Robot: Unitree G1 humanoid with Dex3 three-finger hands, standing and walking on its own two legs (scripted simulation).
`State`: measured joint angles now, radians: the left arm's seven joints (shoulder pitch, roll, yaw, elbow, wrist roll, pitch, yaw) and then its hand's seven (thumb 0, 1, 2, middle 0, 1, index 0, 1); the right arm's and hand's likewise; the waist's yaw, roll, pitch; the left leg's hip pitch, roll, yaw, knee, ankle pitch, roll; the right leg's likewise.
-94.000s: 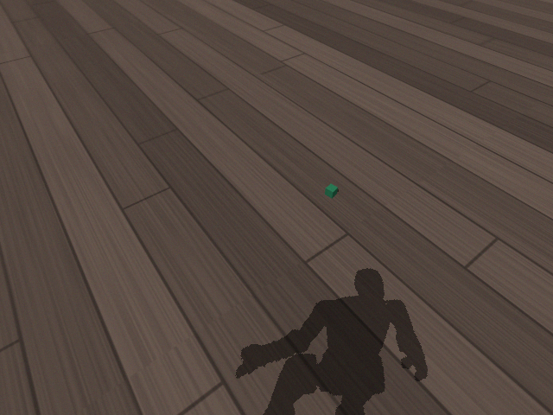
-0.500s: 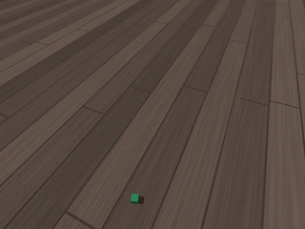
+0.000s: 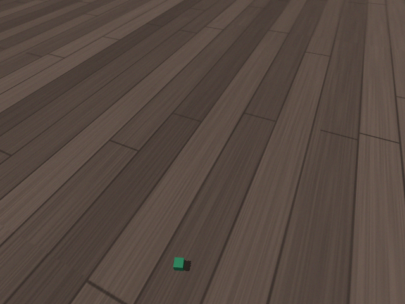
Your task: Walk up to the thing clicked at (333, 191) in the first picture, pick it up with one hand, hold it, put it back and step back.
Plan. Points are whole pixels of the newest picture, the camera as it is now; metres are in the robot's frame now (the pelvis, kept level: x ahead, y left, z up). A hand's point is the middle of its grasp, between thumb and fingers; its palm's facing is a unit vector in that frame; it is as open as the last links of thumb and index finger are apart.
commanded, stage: stand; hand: left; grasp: from above
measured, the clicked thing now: (179, 264) +0.45 +0.15 -0.76
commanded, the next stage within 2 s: step back in 0.36 s
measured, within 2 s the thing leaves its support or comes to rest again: neither
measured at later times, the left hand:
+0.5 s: hand out of the picture +0.07 +0.26 -0.16, palm faces +0.02 -0.93 -0.37, open 7.3 cm
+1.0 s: hand out of the picture +0.02 +0.33 -0.18, palm faces -0.07 -0.92 -0.38, open 7.3 cm
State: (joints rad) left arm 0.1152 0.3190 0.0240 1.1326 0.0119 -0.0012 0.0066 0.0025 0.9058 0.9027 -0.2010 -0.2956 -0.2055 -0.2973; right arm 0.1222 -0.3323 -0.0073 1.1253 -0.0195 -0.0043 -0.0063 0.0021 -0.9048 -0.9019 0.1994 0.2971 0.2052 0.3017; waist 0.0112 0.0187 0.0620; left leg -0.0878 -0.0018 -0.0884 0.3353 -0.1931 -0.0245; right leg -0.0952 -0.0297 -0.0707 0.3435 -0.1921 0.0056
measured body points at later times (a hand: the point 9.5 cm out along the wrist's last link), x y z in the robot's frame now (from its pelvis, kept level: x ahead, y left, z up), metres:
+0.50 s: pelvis -0.03 +0.00 -0.01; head +0.02 -0.01 +0.44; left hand +0.06 +0.31 -0.13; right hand +0.06 -0.31 -0.14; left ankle -0.02 +0.13 -0.72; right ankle +0.00 -0.12 -0.75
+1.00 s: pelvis -0.11 +0.08 -0.02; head -0.03 +0.08 +0.42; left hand +0.02 +0.38 -0.15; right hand -0.03 -0.23 -0.14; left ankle -0.07 +0.16 -0.75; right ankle -0.15 -0.05 -0.71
